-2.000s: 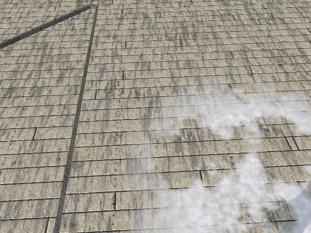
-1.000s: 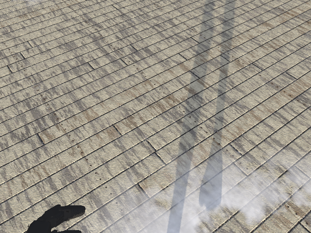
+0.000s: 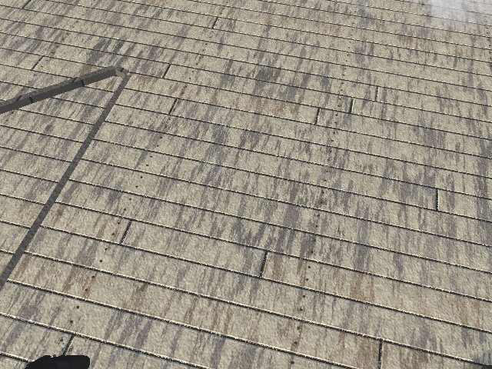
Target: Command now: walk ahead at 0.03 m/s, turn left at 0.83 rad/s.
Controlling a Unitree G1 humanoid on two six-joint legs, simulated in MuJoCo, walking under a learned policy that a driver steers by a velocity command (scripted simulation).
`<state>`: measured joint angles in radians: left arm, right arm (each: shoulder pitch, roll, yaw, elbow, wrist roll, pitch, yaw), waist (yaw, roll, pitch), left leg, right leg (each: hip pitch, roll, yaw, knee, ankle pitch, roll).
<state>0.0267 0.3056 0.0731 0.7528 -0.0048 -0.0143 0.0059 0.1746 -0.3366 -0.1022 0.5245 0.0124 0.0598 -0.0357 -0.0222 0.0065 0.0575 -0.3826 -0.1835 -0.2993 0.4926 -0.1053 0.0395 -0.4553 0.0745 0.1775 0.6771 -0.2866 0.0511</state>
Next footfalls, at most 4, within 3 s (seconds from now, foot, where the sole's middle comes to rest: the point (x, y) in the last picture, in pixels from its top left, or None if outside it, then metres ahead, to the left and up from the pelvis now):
0.06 right None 0.11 -0.14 -0.77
0.44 left None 0.01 0.10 -0.77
0.78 right None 0.06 -0.17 -0.77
1.26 left None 0.14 0.05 -0.77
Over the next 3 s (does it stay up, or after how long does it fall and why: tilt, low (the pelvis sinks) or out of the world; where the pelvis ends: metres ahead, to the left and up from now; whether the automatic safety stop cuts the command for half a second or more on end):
stays up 1.22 -0.09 -0.03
